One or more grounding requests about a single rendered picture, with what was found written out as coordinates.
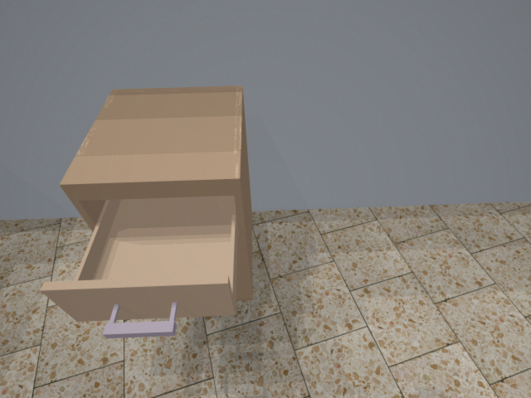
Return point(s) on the cabinet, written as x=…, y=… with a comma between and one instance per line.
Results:
x=168, y=142

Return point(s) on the handle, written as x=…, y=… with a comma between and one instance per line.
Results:
x=140, y=329

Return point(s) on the drawer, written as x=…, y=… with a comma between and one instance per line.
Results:
x=147, y=253

